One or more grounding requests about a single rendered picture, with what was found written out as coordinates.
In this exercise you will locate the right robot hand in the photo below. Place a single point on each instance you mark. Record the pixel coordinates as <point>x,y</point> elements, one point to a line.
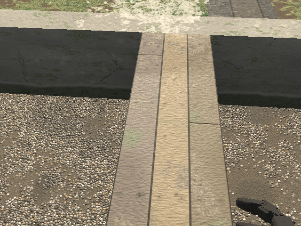
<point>264,210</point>

